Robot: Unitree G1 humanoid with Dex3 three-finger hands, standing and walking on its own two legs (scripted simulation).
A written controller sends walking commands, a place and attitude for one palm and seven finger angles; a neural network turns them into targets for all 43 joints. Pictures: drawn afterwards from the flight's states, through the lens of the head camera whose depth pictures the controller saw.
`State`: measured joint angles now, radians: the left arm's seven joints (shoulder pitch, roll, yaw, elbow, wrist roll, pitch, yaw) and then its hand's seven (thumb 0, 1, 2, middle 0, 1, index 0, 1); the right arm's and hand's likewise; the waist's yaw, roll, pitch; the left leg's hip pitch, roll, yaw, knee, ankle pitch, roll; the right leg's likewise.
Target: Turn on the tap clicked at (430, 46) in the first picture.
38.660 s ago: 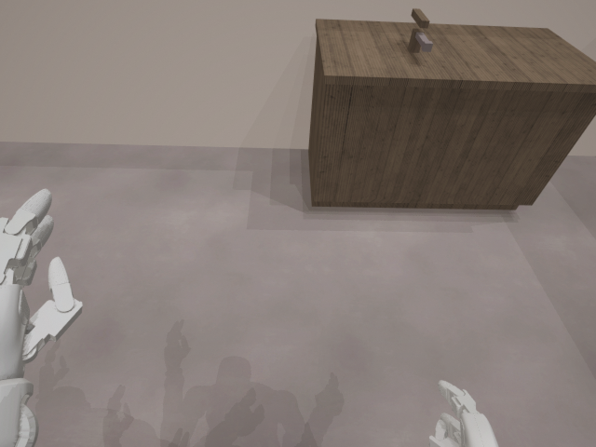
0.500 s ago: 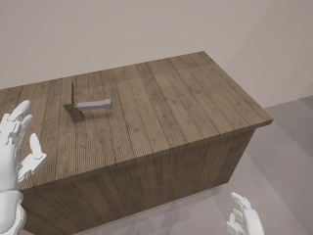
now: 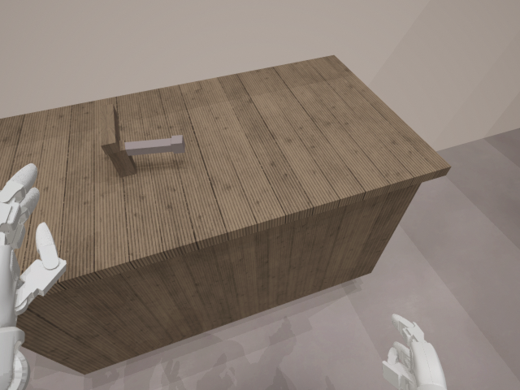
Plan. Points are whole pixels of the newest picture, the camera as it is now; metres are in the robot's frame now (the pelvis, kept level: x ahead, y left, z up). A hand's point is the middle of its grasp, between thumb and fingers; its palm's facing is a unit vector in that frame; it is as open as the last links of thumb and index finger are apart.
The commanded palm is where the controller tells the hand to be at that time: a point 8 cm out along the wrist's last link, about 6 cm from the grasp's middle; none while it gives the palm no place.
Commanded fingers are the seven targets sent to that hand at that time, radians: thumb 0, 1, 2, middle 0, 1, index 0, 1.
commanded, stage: step back with the hand held close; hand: left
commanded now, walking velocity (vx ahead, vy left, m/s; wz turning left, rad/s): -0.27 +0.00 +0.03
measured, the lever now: (178, 144) +0.59 +0.23 +0.02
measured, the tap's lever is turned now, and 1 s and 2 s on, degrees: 78 78 78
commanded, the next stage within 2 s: stop stepping back and stand still in 1.20 s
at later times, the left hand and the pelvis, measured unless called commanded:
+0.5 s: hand (56, 289) +0.19 +0.23 +0.17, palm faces +0.42 -0.80 -0.43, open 7.4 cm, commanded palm +0.12 +0.27 +0.18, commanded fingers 0.00 0.90 0.90 -0.20 -0.30 -0.20 -0.30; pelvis -0.03 -0.01 -0.01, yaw +1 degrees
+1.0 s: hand (9, 359) +0.12 +0.24 +0.16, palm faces +0.38 -0.81 -0.44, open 7.4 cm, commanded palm +0.05 +0.29 +0.18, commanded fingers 0.00 0.90 0.90 -0.20 -0.30 -0.20 -0.30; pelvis -0.09 -0.01 -0.01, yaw +5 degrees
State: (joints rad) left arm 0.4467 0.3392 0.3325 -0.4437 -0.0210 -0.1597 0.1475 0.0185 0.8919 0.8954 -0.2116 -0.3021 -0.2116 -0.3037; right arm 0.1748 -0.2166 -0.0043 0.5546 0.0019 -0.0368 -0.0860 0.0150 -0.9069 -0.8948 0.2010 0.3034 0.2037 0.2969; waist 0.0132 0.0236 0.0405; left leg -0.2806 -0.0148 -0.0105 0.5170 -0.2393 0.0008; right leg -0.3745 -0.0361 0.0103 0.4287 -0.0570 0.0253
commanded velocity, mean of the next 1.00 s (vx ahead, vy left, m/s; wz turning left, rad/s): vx -0.38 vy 0.00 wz -0.02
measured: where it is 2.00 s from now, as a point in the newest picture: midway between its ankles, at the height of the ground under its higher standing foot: outside the picture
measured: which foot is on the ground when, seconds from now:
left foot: down 0.00-0.80, up 0.82-0.92, down 0.94-1.00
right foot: down 0.00-0.96, up 0.98-1.00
